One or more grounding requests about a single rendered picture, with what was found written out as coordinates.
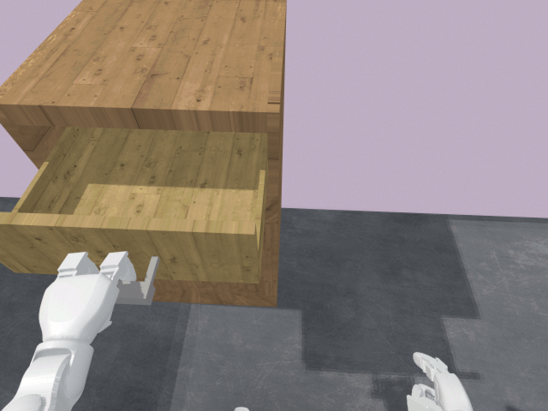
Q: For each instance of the cabinet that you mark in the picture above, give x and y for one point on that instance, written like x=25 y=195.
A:
x=193 y=65

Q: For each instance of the robot left forearm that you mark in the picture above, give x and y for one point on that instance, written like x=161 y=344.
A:
x=55 y=378

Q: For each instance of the left robot hand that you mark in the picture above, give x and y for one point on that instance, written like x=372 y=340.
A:
x=80 y=302

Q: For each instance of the handle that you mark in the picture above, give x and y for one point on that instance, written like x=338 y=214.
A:
x=139 y=293

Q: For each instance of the drawer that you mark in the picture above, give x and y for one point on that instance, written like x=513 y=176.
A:
x=195 y=199

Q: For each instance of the right robot hand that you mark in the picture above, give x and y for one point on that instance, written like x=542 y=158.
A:
x=449 y=393

